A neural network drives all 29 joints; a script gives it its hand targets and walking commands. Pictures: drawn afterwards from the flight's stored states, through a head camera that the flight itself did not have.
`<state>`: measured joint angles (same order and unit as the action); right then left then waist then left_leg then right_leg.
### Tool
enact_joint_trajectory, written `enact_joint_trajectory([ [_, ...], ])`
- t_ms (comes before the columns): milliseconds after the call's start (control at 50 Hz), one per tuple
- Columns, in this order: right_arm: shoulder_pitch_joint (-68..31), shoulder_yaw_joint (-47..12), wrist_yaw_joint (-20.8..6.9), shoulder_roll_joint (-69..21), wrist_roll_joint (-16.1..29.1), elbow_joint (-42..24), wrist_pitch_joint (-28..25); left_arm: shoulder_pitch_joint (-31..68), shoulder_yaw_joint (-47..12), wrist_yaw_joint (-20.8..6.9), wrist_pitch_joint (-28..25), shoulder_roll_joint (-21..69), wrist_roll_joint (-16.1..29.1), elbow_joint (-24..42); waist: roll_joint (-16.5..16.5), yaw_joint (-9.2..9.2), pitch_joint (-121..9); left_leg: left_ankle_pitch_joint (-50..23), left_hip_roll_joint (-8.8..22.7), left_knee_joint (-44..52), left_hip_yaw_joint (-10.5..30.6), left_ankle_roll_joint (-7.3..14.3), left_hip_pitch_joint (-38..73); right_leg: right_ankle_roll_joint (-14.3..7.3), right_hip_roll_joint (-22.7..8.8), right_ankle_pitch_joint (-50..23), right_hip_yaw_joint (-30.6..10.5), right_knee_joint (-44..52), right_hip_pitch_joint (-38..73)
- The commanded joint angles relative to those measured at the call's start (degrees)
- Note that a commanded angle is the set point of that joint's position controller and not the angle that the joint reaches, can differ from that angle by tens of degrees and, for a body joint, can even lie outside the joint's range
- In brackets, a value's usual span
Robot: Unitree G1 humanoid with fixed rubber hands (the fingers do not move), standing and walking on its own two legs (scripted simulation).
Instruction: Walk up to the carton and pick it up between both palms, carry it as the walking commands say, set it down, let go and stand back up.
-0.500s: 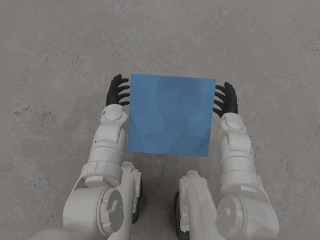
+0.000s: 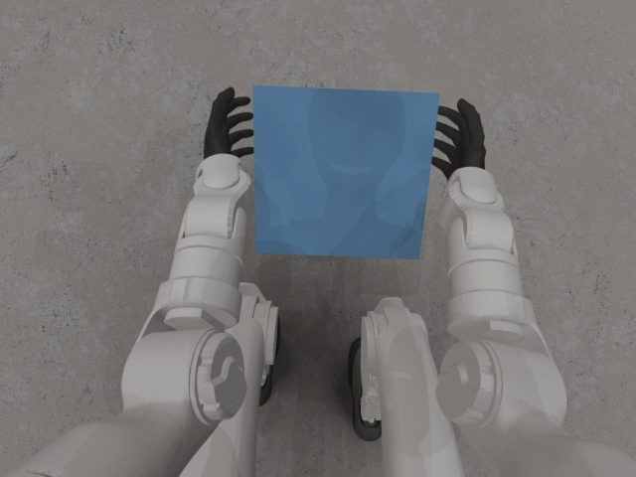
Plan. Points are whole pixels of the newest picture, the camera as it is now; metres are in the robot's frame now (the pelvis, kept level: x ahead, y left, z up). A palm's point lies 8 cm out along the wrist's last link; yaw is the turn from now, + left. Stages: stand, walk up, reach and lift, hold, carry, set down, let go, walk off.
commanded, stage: set down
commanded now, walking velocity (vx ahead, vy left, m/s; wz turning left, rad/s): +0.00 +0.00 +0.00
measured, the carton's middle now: (337, 165) +0.50 -0.01 -0.20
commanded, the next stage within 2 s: none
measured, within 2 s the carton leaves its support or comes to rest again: neither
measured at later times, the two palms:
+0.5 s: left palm (236, 165) +0.48 +0.14 -0.18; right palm (436, 172) +0.49 -0.15 -0.17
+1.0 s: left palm (243, 160) +0.51 +0.14 -0.22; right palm (432, 169) +0.51 -0.16 -0.22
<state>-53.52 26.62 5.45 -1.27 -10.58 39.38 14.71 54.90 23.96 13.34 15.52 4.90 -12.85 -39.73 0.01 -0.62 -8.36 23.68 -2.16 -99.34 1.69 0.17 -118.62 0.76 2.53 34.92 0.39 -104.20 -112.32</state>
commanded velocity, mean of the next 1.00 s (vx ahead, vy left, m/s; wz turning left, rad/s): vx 0.00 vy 0.00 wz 0.00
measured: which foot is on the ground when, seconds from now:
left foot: down 0.00-1.00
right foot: down 0.00-1.00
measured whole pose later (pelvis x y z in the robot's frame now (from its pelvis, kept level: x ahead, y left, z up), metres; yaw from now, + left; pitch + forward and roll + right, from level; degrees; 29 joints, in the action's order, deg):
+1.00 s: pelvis -0.01 -0.01 -0.10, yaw -1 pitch +42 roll +0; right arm -70.0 22.5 5.8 7.3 -7.1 50.1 12.4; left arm 71.3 24.7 9.5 13.1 -3.5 -9.1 -50.5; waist 1.0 1.0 3.8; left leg 25.0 -1.7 -116.5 1.3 -1.3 -133.9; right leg 0.8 5.1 36.6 -0.1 -122.7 -128.6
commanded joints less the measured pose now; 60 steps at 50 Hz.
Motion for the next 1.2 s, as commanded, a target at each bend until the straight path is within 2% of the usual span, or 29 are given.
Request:
enact_joint_trajectory([
  [0, -41.9, -32.7, -16.7, -50.8, 7.9, -0.3, -1.4, 36.0, -29.5, -17.5, -1.2, 53.7, 7.0, -2.7, -2.6, 0.20, -54.6, -10.2, -7.5, 3.7, -3.5, -1.4, 42.3, -0.5, 7.7, -12.8, 1.1, 11.9, 14.4],
  [20, -41.8, -32.9, -16.7, -49.2, 7.1, -0.3, -1.3, 36.8, -30.0, -17.6, -1.5, 53.7, 8.1, -0.9, -1.2, -1.86, -56.5, -11.0, -7.6, 3.0, -3.1, -1.5, 41.2, -0.2, 7.8, -13.7, 1.5, 11.5, 15.2],
  [40, -41.8, -33.1, -16.5, -50.1, 7.4, 0.5, -1.3, 37.5, -30.1, -17.5, -1.6, 52.9, 7.8, -0.8, -1.4, -0.34, -56.9, -10.5, -7.8, 2.7, -3.6, -1.4, 41.1, -0.2, 7.7, -13.3, 1.5, 10.6, 15.0],
  [100, -45.0, -33.9, -15.5, -49.7, 8.1, -0.1, -1.7, 37.9, -29.1, -17.7, -1.6, 51.9, 8.2, -3.3, 0.0, 0.50, -56.0, -10.5, -7.7, 1.2, -4.2, -1.3, 38.5, 0.3, 7.6, -13.6, 1.2, 10.1, 15.5],
  [160, -46.3, -35.2, -15.1, -50.2, 8.7, -0.7, -2.0, 40.2, -29.1, -17.5, -2.2, 50.6, 8.7, -1.5, 1.3, 0.77, -57.4, -11.8, -7.9, -0.3, -4.2, -1.2, 38.1, 0.5, 7.8, -15.5, 1.3, 8.4, 15.4],
  [180, -46.2, -34.0, -15.2, -47.6, 8.4, -0.6, -2.1, 39.7, -28.9, -17.5, -2.1, 51.3, 9.1, -2.1, 0.8, -0.79, -56.6, -11.2, -7.5, -0.4, -3.8, -1.5, 38.5, 0.5, 7.7, -14.6, 1.8, 8.1, 13.7],
  [200, -46.1, -33.7, -15.2, -49.3, 8.0, 1.5, -2.2, 37.9, -27.9, -17.8, -1.8, 51.2, 7.9, -4.6, 0.9, 1.36, -54.3, -11.6, -7.7, -1.2, -4.5, -1.5, 35.1, 0.3, 7.4, -14.5, 0.9, 8.5, 14.3],
  [220, -46.0, -33.7, -15.1, -47.4, 8.3, 0.3, -2.3, 37.3, -27.5, -17.9, -1.6, 51.0, 7.4, -5.0, -1.0, 0.31, -54.8, -11.3, -7.2, -1.7, -4.7, -1.5, 36.2, 0.3, 7.5, -15.1, 0.7, 7.7, 13.8],
  [240, -44.5, -33.7, -15.1, -48.4, 8.0, 2.1, -2.1, 37.7, -27.9, -18.0, -2.2, 50.8, 7.5, -3.6, 0.5, 1.06, -55.1, -11.6, -7.5, -1.9, -4.8, -1.5, 34.9, 0.3, 7.5, -15.7, 0.3, 7.6, 14.8],
  [260, -45.0, -33.9, -14.9, -49.1, 8.5, 1.2, -2.4, 39.3, -28.0, -18.4, -2.3, 50.5, 8.3, -3.3, 1.7, -0.22, -56.7, -11.7, -7.4, -3.0, -4.9, -1.1, 34.0, 0.5, 7.7, -16.8, 0.9, 7.2, 16.0],
  [320, -45.7, -34.1, -14.9, -48.5, 8.3, 1.9, -2.5, 41.5, -28.3, -18.7, -2.7, 48.8, 8.7, -2.2, 1.5, 0.65, -55.9, -12.6, -7.2, -4.5, -5.3, -1.4, 32.1, 0.5, 7.2, -17.1, 0.5, 5.3, 14.2],
  [400, -48.8, -34.3, -14.3, -46.5, 9.2, 1.0, -3.6, 42.2, -28.7, -18.2, -3.3, 48.7, 9.9, -3.5, 0.9, -0.57, -54.3, -12.7, -7.3, -5.5, -4.5, -1.4, 31.9, 0.4, 7.4, -16.4, 1.4, 3.7, 11.6],
  [440, -48.2, -33.0, -14.4, -45.0, 8.9, 2.7, -3.5, 43.7, -27.8, -18.0, -3.1, 47.5, 9.5, -3.4, -1.2, 0.37, -53.0, -12.0, -6.7, -6.8, -5.1, -1.8, 32.1, -0.3, 6.9, -15.3, 0.6, 3.0, 9.6],
  [460, -48.6, -32.7, -14.5, -44.3, 8.1, 4.4, -3.4, 43.4, -26.9, -17.9, -3.2, 47.0, 9.0, -4.7, 0.0, -0.34, -51.9, -11.2, -6.7, -6.8, -4.9, -1.6, 31.2, -0.2, 7.0, -14.3, 1.1, 2.6, 8.9],
  [500, -48.4, -33.6, -14.8, -43.8, 10.0, 2.9, -3.9, 43.8, -28.5, -17.8, -3.6, 46.1, 9.7, -3.1, -2.4, 0.51, -54.0, -13.4, -6.5, -7.6, -5.3, -1.8, 33.6, -0.3, 6.8, -16.2, 1.0, 1.5, 9.1],
  [540, -49.8, -32.8, -14.8, -43.5, 9.9, 3.6, -3.9, 47.0, -28.2, -17.5, -3.8, 46.0, 10.6, -2.8, -0.7, -0.01, -53.3, -12.9, -6.5, -8.7, -4.8, -1.8, 32.6, -0.3, 6.6, -15.1, 1.4, 0.7, 7.3],
  [560, -50.6, -34.6, -14.8, -43.0, 10.9, 2.6, -4.1, 46.5, -29.6, -17.1, -4.3, 45.9, 10.9, -1.3, -1.2, 0.68, -56.9, -15.2, -6.5, -9.5, -5.1, -1.9, 34.6, -0.1, 6.5, -17.5, 1.0, -0.1, 9.9],
  [600, -52.8, -34.1, -14.9, -42.4, 10.8, 1.2, -4.9, 47.2, -29.8, -16.9, -4.6, 46.2, 12.1, -2.2, -0.3, -1.62, -54.3, -15.9, -6.7, -10.3, -3.5, -1.7, 34.1, -0.1, 6.2, -17.4, 2.2, -1.3, 6.8],
  [620, -53.3, -35.9, -14.9, -42.2, 12.3, 0.1, -5.0, 47.6, -30.8, -16.7, -4.8, 46.6, 12.6, -0.4, -1.9, 0.15, -58.8, -17.9, -6.5, -11.1, -4.9, -2.0, 36.5, -0.2, 6.2, -19.3, 1.4, -1.7, 9.1],
  [640, -53.7, -36.6, -14.7, -42.8, 13.2, 1.0, -5.0, 47.9, -29.9, -16.8, -5.0, 43.6, 12.5, -2.5, 0.2, 1.27, -55.9, -16.5, -6.0, -11.7, -4.9, -1.3, 34.0, -0.1, 6.4, -18.3, 1.1, -3.0, 7.5],
  [720, -53.7, -36.3, -14.5, -42.2, 12.9, 2.5, -4.7, 47.0, -28.4, -17.2, -4.8, 43.8, 12.8, -3.4, 1.6, 0.77, -53.7, -14.7, -5.7, -12.9, -5.2, -1.5, 32.1, 0.5, 6.2, -17.2, 1.6, -2.9, 7.1],
  [800, -50.9, -32.4, -15.4, -44.6, 10.5, 7.5, -3.9, 44.8, -23.9, -18.2, -4.3, 42.1, 10.0, -8.3, 3.5, 2.66, -46.0, -11.7, -6.0, -12.0, -5.2, -1.2, 26.3, 0.1, 6.4, -14.1, 1.7, -2.6, 4.3],
  [880, -51.0, -30.1, -15.9, -43.1, 9.5, 9.0, -4.0, 45.7, -22.3, -18.8, -4.4, 40.8, 9.2, -9.1, 2.2, 2.26, -44.8, -12.2, -5.4, -12.5, -5.0, -1.0, 26.1, -0.4, 6.1, -14.0, 1.3, -3.5, 2.2],
  [900, -50.4, -29.9, -15.7, -42.2, 8.9, 8.6, -4.0, 45.8, -21.8, -18.9, -4.6, 40.8, 9.4, -9.2, 3.1, 1.16, -44.3, -11.7, -5.1, -13.3, -5.5, -1.0, 25.2, -0.4, 6.3, -13.4, 1.1, -3.0, 1.9],
  [980, -51.3, -28.7, -15.6, -41.1, 8.8, 9.6, -3.8, 44.6, -19.5, -20.0, -3.9, 38.9, 7.8, -11.8, 1.7, 2.84, -41.3, -8.0, -4.8, -12.6, -5.9, -0.5, 21.4, -0.5, 6.4, -11.3, 0.8, -2.9, 2.1],
  [1000, -52.0, -28.3, -15.6, -41.0, 8.0, 10.4, -3.6, 44.1, -18.8, -20.0, -3.9, 39.2, 7.4, -12.6, 2.9, 3.37, -40.7, -8.0, -5.2, -12.5, -5.3, -0.2, 20.9, -0.3, 6.3, -11.0, 0.8, -3.1, 2.2],
  [1060, -51.3, -27.5, -15.4, -41.7, 7.7, 11.0, -3.4, 43.5, -17.5, -20.6, -3.8, 37.9, 6.8, -13.1, 3.9, 3.39, -40.2, -7.2, -5.1, -12.6, -5.7, 0.0, 19.6, 0.0, 6.2, -10.8, 1.2, -2.6, 2.4],
  [1080, -50.5, -26.8, -15.5, -40.8, 6.8, 12.0, -3.3, 44.8, -17.0, -20.9, -3.7, 37.1, 6.6, -13.1, 3.8, 2.42, -39.4, -6.7, -4.8, -12.5, -5.4, 0.0, 18.9, -0.4, 6.6, -10.5, 0.8, -2.6, 2.0],
  [1180, -50.3, -25.7, -15.0, -40.7, 5.8, 13.6, -2.9, 42.9, -15.0, -21.2, -3.6, 35.8, 5.4, -15.8, 4.5, 4.28, -37.8, -5.1, -4.6, -12.8, -5.6, 0.2, 17.9, 0.0, 6.1, -9.4, 0.5, -2.9, 2.2],
])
